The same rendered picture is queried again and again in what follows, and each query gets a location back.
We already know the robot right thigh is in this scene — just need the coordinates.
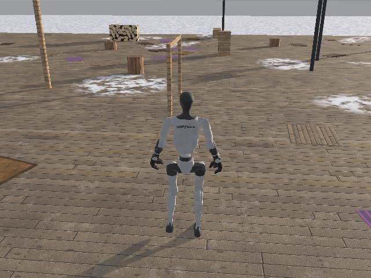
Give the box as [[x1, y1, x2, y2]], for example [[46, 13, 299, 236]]
[[193, 162, 206, 202]]

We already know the robot left forearm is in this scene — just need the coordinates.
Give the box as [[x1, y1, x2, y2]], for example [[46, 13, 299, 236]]
[[152, 140, 163, 160]]

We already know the left robot hand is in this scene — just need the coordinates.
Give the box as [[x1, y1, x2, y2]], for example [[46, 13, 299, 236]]
[[150, 158, 163, 170]]

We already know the robot right shin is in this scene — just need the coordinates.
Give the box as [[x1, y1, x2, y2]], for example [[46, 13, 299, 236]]
[[194, 192, 203, 229]]

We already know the robot right forearm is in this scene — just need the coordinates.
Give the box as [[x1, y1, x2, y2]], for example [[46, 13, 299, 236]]
[[209, 140, 221, 163]]

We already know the robot left upper arm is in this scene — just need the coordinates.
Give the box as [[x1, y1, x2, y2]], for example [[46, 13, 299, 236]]
[[158, 116, 174, 148]]

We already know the robot right upper arm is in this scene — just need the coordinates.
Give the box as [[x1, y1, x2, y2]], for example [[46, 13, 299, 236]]
[[198, 117, 215, 149]]

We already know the right robot hand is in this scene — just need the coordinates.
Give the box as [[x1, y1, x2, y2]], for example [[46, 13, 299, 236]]
[[209, 161, 223, 174]]

